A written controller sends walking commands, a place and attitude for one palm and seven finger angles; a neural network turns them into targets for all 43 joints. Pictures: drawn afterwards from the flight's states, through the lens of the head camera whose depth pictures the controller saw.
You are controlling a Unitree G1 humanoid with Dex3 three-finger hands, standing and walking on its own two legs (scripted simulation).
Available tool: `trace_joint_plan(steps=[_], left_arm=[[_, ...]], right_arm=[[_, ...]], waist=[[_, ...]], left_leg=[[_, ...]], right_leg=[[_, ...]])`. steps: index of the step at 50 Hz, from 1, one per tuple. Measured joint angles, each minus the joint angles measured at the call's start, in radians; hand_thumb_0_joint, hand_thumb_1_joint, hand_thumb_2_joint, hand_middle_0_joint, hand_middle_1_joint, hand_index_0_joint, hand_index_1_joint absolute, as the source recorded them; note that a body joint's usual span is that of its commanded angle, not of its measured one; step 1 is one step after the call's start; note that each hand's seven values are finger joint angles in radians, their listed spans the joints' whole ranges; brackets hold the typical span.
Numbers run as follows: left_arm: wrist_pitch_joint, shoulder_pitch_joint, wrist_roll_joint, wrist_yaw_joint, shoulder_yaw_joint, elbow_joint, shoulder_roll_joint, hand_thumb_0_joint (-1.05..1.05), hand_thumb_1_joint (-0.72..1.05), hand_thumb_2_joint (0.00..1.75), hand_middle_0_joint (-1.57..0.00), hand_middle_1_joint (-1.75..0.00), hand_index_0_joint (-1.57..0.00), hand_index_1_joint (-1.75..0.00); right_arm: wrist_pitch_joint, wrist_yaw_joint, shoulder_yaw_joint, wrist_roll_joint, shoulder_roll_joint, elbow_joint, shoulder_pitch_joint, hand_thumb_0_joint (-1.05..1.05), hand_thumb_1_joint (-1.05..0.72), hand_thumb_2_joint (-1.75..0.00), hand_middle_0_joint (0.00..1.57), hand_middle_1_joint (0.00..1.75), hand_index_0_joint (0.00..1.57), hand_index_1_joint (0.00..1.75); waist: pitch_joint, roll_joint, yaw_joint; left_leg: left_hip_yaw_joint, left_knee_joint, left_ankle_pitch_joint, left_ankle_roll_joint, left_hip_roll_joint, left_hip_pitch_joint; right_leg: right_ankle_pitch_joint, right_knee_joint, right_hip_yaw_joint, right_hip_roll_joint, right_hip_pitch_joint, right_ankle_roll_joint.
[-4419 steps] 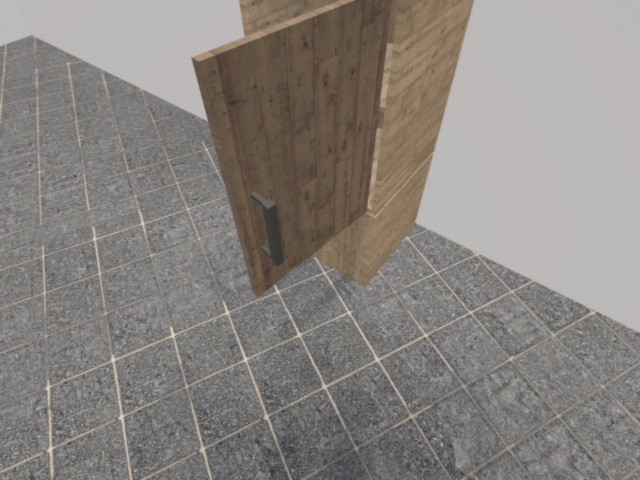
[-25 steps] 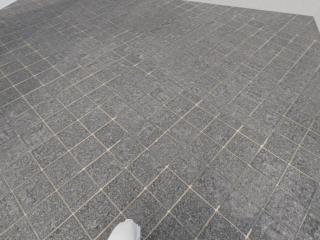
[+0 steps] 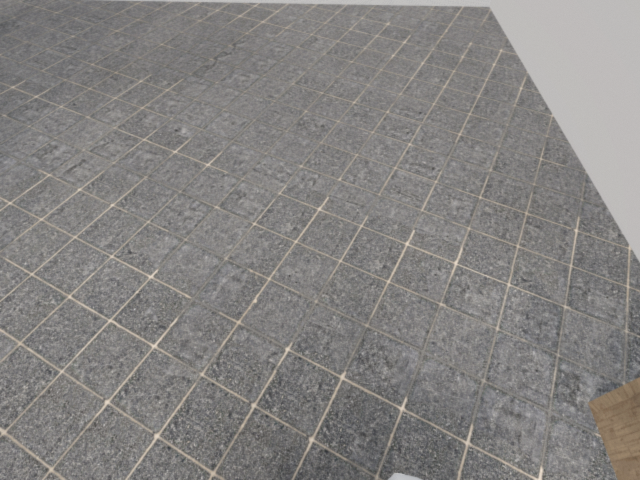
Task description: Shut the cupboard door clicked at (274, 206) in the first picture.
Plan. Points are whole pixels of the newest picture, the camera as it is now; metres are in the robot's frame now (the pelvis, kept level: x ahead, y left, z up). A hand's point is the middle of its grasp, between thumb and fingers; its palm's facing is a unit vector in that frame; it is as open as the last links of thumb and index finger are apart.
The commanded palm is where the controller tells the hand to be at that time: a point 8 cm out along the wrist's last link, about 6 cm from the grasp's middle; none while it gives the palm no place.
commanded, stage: turn to face it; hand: left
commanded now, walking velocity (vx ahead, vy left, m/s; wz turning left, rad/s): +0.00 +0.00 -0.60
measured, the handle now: out of the picture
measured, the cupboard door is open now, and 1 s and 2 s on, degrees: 15 15 15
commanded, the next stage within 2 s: take the last steps up to it in 1.96 s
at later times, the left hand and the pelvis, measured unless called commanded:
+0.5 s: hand (208, 459) +0.16 +0.18 -0.18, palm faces -0.24 -0.96 -0.17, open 7.3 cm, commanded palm none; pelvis +0.03 +0.02 -0.01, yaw -17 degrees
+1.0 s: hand (270, 398) +0.25 +0.10 -0.15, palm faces -0.56 -0.78 -0.28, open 7.3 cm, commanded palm none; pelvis +0.03 +0.00 -0.01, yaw -35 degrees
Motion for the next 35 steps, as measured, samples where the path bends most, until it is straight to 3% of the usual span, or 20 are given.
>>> trace_joint_plan(steps=[3, 4, 6, 9, 11, 18, 21, 23, 25, 27, 30, 35], left_arm=[[-0.016, -0.005, 0.002, -0.001, -0.004, -0.031, 0.023, 0.0, 0.92, 0.9, -0.2, -0.3, -0.2, -0.3], [-0.026, -0.011, 0.005, 0.003, -0.005, -0.032, 0.023, 0.0, 0.92, 0.9, -0.2, -0.3, -0.2, -0.3], [-0.036, -0.021, 0.002, 0.012, -0.021, -0.035, 0.014, 0.0, 0.92, 0.9, -0.2, -0.3, -0.2, -0.3], [-0.037, -0.013, -0.004, 0.025, -0.034, -0.043, 0.003, 0.0, 0.91, 0.9, -0.2, -0.3, -0.2, -0.3], [-0.034, -0.007, -0.007, 0.027, -0.041, -0.041, -0.001, 0.0, 0.91, 0.9, -0.2, -0.3, -0.2, -0.3], [-0.033, -0.006, -0.004, 0.019, -0.059, -0.036, -0.021, 0.0, 0.91, 0.9, -0.2, -0.3, -0.2, -0.3], [-0.027, -0.008, -0.002, 0.015, -0.057, -0.036, -0.021, 0.0, 0.91, 0.9, -0.2, -0.3, -0.2, -0.3], [-0.018, -0.008, -0.005, 0.015, -0.051, -0.033, -0.015, 0.0, 0.91, 0.9, -0.2, -0.3, -0.2, -0.3], [-0.004, -0.017, -0.014, 0.013, -0.043, -0.028, 0.002, 0.0, 0.91, 0.9, -0.2, -0.3, -0.2, -0.3], [0.009, -0.027, -0.011, 0.01, -0.034, -0.023, 0.02, 0.0, 0.91, 0.9, -0.2, -0.3, -0.2, -0.3], [0.015, -0.039, -0.006, -0.004, -0.021, -0.025, 0.042, 0.0, 0.91, 0.9, -0.2, -0.3, -0.2, -0.3], [0.017, -0.047, -0.008, -0.016, -0.011, -0.038, 0.061, 0.0, 0.91, 0.9, -0.2, -0.3, -0.2, -0.3]], right_arm=[[0.011, 0.006, -0.013, 0.004, -0.029, 0.003, 0.033, 0.0, -0.91, -0.9, 0.2, 0.3, 0.2, 0.3], [0.019, 0.008, -0.019, 0.007, -0.042, 0.007, 0.036, 0.0, -0.91, -0.9, 0.2, 0.3, 0.2, 0.3], [0.04, 0.005, -0.025, 0.009, -0.068, 0.009, 0.034, 0.0, -0.91, -0.9, 0.2, 0.3, 0.2, 0.3], [0.05, 0.006, -0.026, 0.011, -0.078, 0.004, 0.023, 0.0, -0.92, -0.9, 0.2, 0.3, 0.2, 0.3], [0.046, 0.009, -0.022, 0.011, -0.074, -0.006, 0.018, 0.01, -0.92, -0.9, 0.19, 0.3, 0.2, 0.3], [0.036, 0.009, -0.004, 0.016, -0.051, -0.03, 0.008, 0.01, -0.91, -0.9, 0.2, 0.3, 0.2, 0.3], [0.028, 0.005, 0.005, 0.023, -0.037, -0.042, -0.004, 0.01, -0.91, -0.9, 0.2, 0.3, 0.2, 0.3], [0.013, 0.003, 0.012, 0.027, -0.027, -0.055, -0.007, 0.01, -0.91, -0.9, 0.2, 0.3, 0.2, 0.3], [-0.008, 0.001, 0.022, 0.021, -0.011, -0.062, -0.004, 0.0, -0.91, -0.9, 0.2, 0.3, 0.2, 0.3], [-0.013, 0.0, 0.039, 0.011, 0.005, -0.072, 0.004, 0.0, -0.91, -0.9, 0.2, 0.3, 0.2, 0.3], [-0.013, -0.006, 0.052, 0.003, 0.021, -0.08, 0.027, 0.0, -0.91, -0.9, 0.2, 0.3, 0.2, 0.3], [-0.012, -0.007, 0.051, 0.003, 0.024, -0.069, 0.053, 0.0, -0.91, -0.9, 0.2, 0.3, 0.2, 0.3]], waist=[[-0.012, 0.004, -0.007], [-0.012, 0.014, -0.004], [0.004, 0.035, -0.007], [0.014, 0.028, -0.011], [0.014, 0.015, -0.017], [0.001, -0.025, -0.015], [-0.003, -0.045, -0.004], [-0.009, -0.059, -0.002], [-0.01, -0.084, -0.004], [-0.003, -0.093, -0.001], [0.003, -0.083, -0.002], [0.01, -0.058, 0.001]], left_leg=[[0.029, 0.094, -0.054, -0.026, 0.027, -0.03], [0.005, 0.166, -0.132, -0.041, 0.03, -0.062], [-0.109, 0.358, -0.243, -0.056, -0.01, -0.14], [-0.197, 0.556, -0.198, -0.075, -0.063, -0.225], [-0.227, 0.586, -0.144, -0.088, -0.076, -0.252], [-0.277, 0.403, -0.143, -0.103, -0.096, -0.201], [-0.279, 0.257, -0.152, -0.096, -0.113, -0.141], [-0.276, 0.096, -0.08, -0.088, -0.123, -0.075], [-0.253, 0.043, -0.032, -0.018, -0.13, -0.051], [-0.226, 0.046, -0.044, 0.008, -0.115, -0.037], [-0.2, -0.009, -0.029, 0.01, -0.088, 0.0], [-0.145, -0.074, -0.003, 0.01, -0.053, 0.038]], right_leg=[[0.092, -0.174, -0.002, 0.009, 0.083, -0.025], [0.064, -0.17, 0.006, 0.02, 0.075, -0.04], [0.052, -0.148, 0.018, 0.037, 0.064, -0.061], [0.098, -0.207, 0.053, 0.054, 0.081, -0.067], [0.126, -0.255, 0.076, 0.065, 0.095, -0.069], [0.155, -0.311, 0.143, 0.092, 0.116, -0.058], [0.146, -0.291, 0.179, 0.099, 0.104, -0.042], [0.129, -0.256, 0.204, 0.106, 0.085, -0.025], [0.038, -0.16, 0.217, 0.107, 0.045, -0.018], [-0.08, 0.032, 0.18, 0.109, -0.017, -0.011], [-0.08, 0.261, 0.122, 0.095, -0.083, 0.008], [-0.027, 0.31, 0.078, 0.047, -0.094, 0.031]])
